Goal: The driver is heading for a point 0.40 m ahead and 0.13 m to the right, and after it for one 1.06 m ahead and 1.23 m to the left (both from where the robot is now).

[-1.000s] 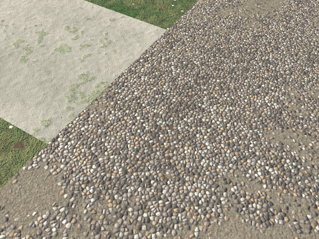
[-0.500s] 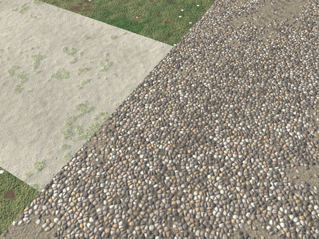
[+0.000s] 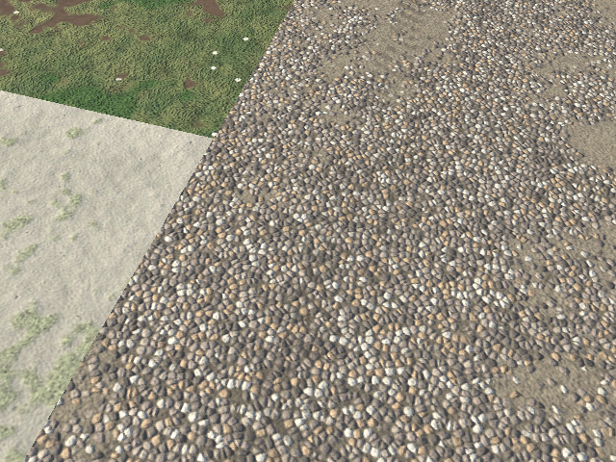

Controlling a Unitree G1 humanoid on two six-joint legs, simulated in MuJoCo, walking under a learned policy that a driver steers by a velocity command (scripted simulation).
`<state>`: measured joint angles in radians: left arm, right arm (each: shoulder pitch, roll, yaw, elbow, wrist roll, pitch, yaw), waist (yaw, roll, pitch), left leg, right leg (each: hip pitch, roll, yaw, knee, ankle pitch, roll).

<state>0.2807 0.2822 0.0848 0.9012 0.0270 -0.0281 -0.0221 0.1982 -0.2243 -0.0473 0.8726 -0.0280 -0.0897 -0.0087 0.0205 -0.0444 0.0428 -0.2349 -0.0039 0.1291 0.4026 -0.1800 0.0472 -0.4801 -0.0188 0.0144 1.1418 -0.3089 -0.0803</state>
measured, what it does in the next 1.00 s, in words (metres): walks ahead: right foot, then left foot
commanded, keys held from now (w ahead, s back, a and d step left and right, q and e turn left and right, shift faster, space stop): w+e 0.34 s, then w+q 0.66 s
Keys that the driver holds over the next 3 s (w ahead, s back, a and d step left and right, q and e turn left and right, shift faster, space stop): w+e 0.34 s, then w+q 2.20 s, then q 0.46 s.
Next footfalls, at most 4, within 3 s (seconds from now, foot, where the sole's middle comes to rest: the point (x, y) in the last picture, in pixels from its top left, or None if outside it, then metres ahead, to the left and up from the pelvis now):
0.36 right None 0.31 -0.14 -0.78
0.92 left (342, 400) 0.61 -0.06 -0.78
1.42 right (391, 279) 0.95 -0.20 -0.78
1.94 left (270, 236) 1.08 0.13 -0.78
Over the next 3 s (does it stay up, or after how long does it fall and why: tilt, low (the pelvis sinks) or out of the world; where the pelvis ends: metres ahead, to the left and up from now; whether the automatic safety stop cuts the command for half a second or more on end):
stays up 1.33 0.33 -0.02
